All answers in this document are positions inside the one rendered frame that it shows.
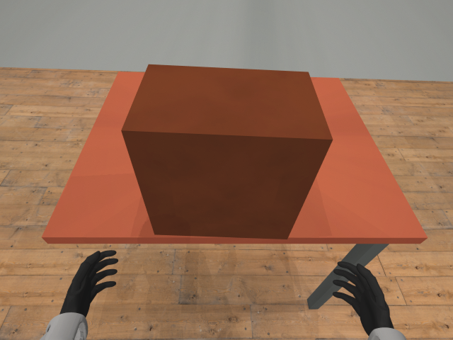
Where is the table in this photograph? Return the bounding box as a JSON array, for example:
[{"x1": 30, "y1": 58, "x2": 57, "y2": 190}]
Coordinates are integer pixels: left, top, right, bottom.
[{"x1": 42, "y1": 72, "x2": 428, "y2": 310}]

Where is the carton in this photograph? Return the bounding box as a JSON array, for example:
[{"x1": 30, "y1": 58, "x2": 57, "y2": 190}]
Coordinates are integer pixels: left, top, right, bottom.
[{"x1": 121, "y1": 64, "x2": 333, "y2": 239}]

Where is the left robot forearm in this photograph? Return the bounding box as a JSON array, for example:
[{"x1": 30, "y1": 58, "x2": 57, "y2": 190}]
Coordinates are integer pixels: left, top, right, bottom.
[{"x1": 40, "y1": 312, "x2": 88, "y2": 340}]

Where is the right robot hand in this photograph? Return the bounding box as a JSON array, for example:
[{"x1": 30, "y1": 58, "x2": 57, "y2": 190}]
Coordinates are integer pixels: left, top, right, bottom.
[{"x1": 333, "y1": 261, "x2": 394, "y2": 336}]

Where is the left robot hand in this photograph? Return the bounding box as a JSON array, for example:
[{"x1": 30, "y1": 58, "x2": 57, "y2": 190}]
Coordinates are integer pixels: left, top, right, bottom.
[{"x1": 60, "y1": 250, "x2": 118, "y2": 317}]

